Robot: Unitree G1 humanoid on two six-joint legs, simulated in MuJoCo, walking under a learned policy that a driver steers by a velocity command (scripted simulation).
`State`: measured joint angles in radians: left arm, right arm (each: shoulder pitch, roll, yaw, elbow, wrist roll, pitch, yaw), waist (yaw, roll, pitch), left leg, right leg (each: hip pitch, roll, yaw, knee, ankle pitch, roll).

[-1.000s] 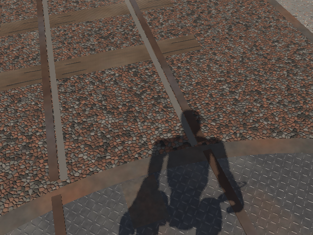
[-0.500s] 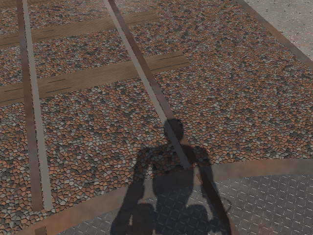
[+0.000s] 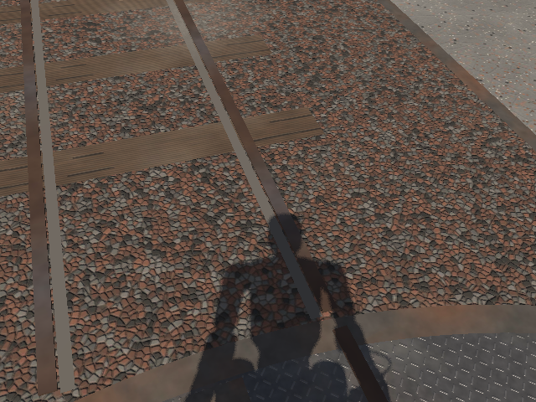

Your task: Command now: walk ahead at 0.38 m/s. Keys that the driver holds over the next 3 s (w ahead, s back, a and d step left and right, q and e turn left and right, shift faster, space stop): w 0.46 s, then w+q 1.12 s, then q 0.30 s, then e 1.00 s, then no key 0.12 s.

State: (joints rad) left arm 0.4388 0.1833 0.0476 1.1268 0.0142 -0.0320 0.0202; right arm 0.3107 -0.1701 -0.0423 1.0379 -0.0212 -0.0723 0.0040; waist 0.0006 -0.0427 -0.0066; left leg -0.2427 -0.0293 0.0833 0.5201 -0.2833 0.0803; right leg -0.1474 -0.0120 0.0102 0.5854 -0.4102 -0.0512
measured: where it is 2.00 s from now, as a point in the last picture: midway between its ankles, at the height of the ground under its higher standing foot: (213, 261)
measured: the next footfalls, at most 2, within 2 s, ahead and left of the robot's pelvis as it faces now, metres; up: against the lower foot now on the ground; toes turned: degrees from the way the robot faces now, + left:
right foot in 0.44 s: +0.38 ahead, -0.09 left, +0.00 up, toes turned -4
left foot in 1.02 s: +0.64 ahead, +0.07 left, +0.00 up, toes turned +20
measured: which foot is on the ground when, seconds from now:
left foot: down 0.00-0.44, up 0.46-1.00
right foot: up 0.00-0.42, down 0.44-1.00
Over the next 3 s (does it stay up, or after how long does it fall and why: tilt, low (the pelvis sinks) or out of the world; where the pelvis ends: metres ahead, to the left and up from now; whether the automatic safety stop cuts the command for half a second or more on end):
stays up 0.93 0.16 0.01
